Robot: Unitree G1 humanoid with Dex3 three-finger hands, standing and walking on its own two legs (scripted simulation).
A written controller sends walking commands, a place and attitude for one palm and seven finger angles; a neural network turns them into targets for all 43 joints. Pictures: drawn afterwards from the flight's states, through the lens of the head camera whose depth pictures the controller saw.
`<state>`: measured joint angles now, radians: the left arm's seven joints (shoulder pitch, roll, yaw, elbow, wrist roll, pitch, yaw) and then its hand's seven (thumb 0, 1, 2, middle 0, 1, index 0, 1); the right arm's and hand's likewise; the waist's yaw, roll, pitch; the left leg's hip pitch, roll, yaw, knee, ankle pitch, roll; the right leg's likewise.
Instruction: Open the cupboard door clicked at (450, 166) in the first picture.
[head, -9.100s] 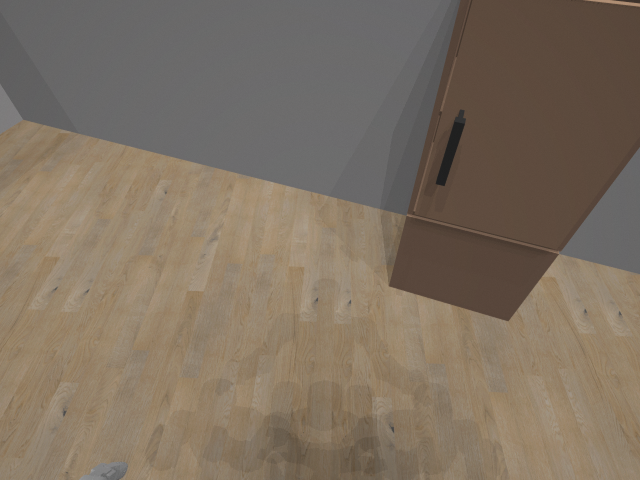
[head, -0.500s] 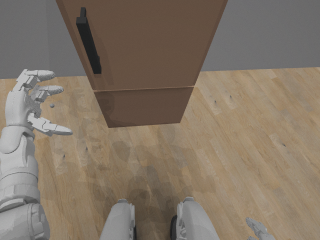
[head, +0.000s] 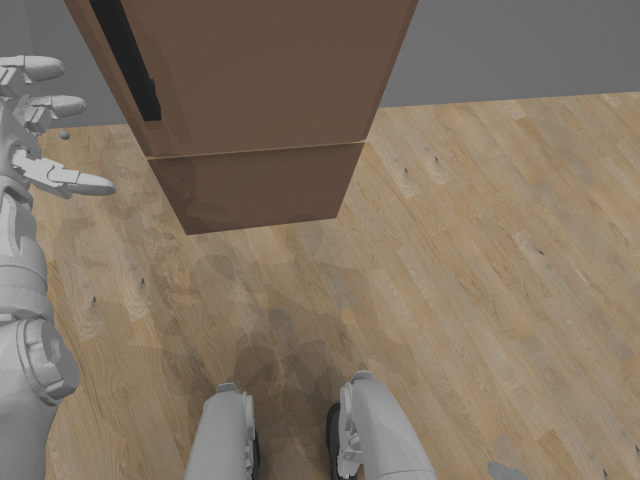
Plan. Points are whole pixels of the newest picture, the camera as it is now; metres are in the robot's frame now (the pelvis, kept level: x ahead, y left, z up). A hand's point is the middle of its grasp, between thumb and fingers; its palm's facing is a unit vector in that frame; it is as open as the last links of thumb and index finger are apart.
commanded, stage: move the hooked fingers beside the handle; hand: left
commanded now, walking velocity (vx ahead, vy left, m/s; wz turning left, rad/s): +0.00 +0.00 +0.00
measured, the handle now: (131, 51) +0.62 +0.21 +0.05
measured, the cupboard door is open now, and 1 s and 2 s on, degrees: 0 0 0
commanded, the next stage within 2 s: slide the fingers in behind the handle in 1.14 s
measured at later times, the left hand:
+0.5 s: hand (89, 83) +0.57 +0.25 +0.04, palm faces +0.10 -0.99 -0.02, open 13.9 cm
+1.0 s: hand (81, 94) +0.56 +0.26 +0.04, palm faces +0.10 -1.00 -0.01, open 14.0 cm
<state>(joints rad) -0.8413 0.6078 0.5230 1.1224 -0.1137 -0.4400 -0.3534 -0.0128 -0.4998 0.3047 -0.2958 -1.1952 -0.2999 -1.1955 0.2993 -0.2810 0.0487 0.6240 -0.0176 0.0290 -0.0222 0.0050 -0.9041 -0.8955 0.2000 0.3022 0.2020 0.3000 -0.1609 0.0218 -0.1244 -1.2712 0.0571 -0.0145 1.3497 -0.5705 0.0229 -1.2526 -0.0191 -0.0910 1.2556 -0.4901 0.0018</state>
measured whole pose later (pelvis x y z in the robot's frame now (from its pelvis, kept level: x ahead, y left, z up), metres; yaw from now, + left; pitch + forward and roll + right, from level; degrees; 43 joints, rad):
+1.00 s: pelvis +0.01 +0.01 -0.01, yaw -2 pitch +32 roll -7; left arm -1.02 0.71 0.54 1.19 -0.03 -0.39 -0.30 -0.01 -0.50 0.30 -0.30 -1.20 -0.30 -1.20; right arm 0.31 -0.27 0.08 0.58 -0.04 0.10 0.01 0.00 -0.90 -0.90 0.20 0.30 0.20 0.30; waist -0.23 0.03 -0.11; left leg -1.35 0.07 -0.03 1.38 -0.59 0.03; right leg -1.31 0.00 -0.10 1.25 -0.49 0.01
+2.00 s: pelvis +0.01 +0.00 -0.01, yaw -1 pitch +32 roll -6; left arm -1.03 0.60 0.48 1.18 -0.01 -0.42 -0.18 -0.01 -0.50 0.30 -0.30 -1.20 -0.30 -1.20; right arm 0.33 -0.25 0.07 0.60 -0.06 0.11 0.03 0.00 -0.91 -0.90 0.20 0.30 0.20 0.30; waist -0.23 0.04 -0.12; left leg -1.34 0.07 -0.03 1.37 -0.59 0.02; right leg -1.32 0.00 -0.10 1.26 -0.49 0.00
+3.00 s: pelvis +0.00 +0.00 +0.00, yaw -1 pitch +31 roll -5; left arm -1.05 0.52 0.42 1.23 0.00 -0.47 -0.07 -0.01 -0.49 0.31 -0.30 -1.20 -0.29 -1.20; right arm 0.35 -0.25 0.06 0.63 -0.07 0.10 0.04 0.00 -0.91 -0.90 0.20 0.30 0.20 0.30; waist -0.22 0.05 -0.12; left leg -1.33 0.06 -0.02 1.36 -0.58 0.02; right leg -1.31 -0.01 -0.09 1.26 -0.49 0.00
